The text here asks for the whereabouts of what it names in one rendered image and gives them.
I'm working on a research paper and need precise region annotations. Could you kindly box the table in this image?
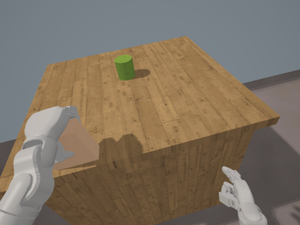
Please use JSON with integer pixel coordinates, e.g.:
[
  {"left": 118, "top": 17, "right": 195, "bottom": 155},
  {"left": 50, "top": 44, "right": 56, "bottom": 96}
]
[{"left": 0, "top": 36, "right": 280, "bottom": 225}]

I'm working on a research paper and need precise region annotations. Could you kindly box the sponge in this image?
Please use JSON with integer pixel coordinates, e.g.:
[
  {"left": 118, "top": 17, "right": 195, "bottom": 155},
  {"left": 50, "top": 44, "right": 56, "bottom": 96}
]
[{"left": 54, "top": 118, "right": 99, "bottom": 170}]

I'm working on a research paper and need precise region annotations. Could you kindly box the robot left forearm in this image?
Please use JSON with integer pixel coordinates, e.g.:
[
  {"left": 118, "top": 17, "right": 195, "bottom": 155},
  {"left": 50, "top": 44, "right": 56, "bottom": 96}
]
[{"left": 0, "top": 136, "right": 58, "bottom": 225}]

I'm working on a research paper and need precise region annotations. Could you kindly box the left robot hand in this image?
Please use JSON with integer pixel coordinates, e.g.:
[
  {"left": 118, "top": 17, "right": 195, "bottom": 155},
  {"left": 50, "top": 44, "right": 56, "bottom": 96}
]
[{"left": 24, "top": 105, "right": 81, "bottom": 164}]

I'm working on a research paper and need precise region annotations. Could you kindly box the right robot hand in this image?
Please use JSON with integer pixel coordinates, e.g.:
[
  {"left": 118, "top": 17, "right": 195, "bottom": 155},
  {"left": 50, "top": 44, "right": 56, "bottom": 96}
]
[{"left": 219, "top": 166, "right": 255, "bottom": 210}]

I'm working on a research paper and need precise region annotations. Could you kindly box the robot right forearm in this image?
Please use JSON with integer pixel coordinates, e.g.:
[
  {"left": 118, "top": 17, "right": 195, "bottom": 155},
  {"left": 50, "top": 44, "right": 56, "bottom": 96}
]
[{"left": 238, "top": 202, "right": 267, "bottom": 225}]

